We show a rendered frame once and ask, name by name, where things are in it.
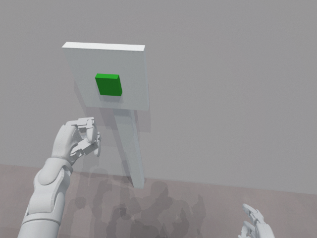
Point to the button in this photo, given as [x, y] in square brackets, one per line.
[109, 84]

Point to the left robot forearm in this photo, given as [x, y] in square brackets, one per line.
[45, 210]

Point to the right robot hand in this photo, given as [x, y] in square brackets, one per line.
[261, 229]

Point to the panel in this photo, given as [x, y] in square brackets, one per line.
[129, 62]

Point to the left robot hand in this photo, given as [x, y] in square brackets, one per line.
[70, 145]

